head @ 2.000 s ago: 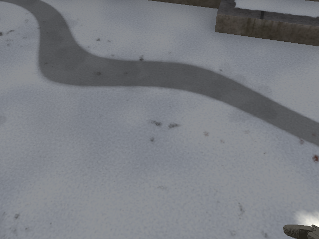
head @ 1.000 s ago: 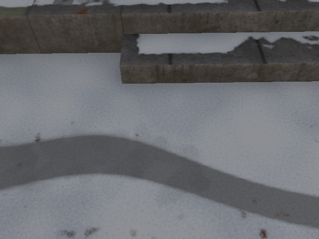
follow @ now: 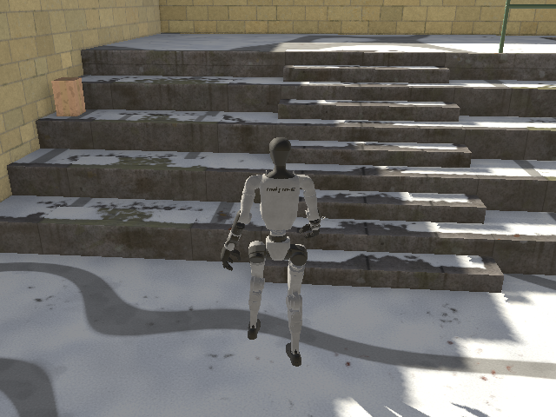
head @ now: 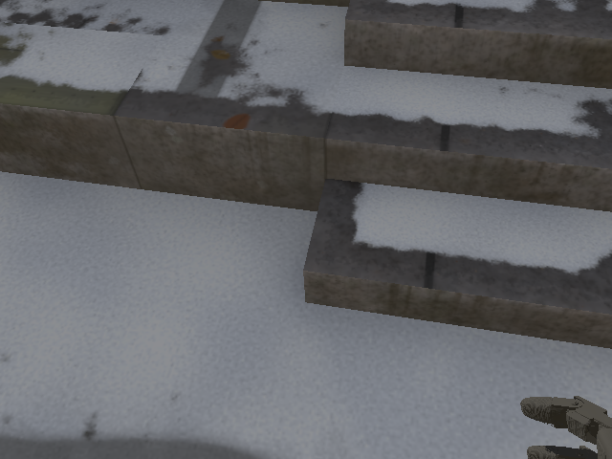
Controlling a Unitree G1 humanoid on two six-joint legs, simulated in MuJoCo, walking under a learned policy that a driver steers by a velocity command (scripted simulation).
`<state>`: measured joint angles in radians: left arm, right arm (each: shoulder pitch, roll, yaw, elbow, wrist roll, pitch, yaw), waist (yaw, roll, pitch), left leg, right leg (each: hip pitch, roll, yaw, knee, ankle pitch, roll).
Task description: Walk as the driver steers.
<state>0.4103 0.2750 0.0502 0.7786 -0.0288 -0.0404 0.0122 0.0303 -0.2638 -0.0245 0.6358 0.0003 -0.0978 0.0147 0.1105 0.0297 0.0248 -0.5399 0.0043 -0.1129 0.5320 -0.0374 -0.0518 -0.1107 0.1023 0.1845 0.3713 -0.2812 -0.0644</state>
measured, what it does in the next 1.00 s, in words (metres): walks ahead, turning right: left foot, then right foot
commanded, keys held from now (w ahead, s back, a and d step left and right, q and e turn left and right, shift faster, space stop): w+e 0.52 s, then e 0.42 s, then no key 0.04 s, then q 0.02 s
